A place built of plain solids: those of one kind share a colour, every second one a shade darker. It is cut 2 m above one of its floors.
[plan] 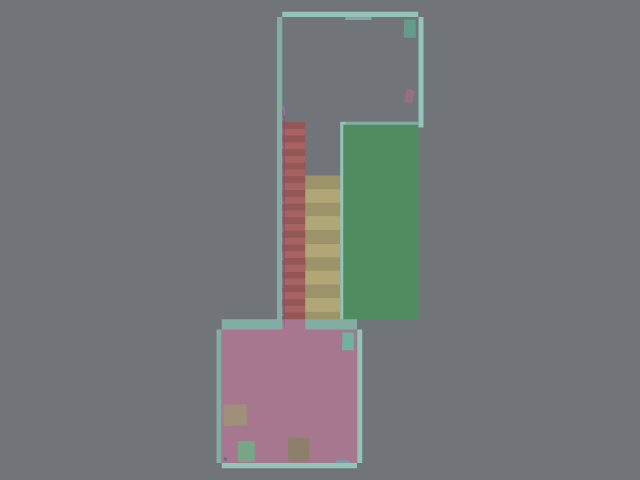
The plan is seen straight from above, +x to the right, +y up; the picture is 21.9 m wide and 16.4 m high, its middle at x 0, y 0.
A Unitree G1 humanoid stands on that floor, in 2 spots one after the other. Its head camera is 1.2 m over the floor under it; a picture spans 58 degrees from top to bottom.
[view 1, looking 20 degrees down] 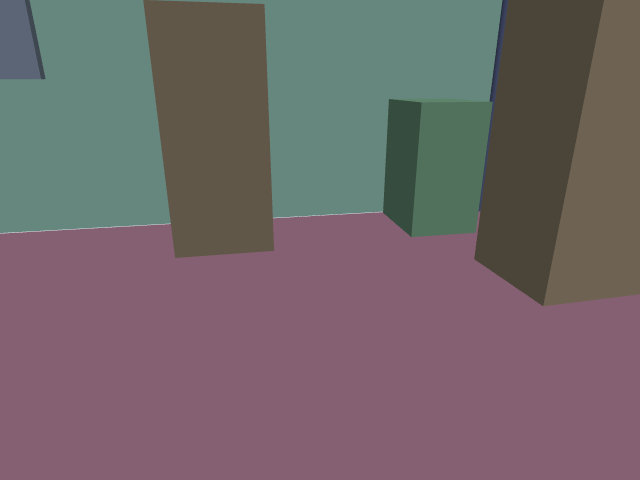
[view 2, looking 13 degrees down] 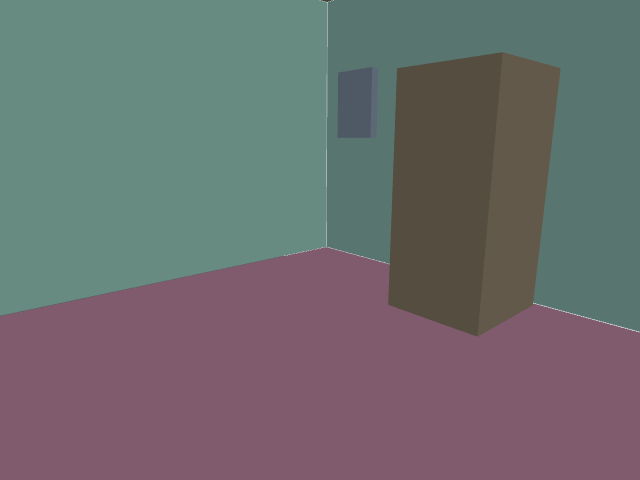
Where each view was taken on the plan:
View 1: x -0.85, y -3.71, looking -101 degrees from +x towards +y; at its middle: floor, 3.51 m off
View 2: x -2.33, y -4.39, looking -41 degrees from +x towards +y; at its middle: wall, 4.90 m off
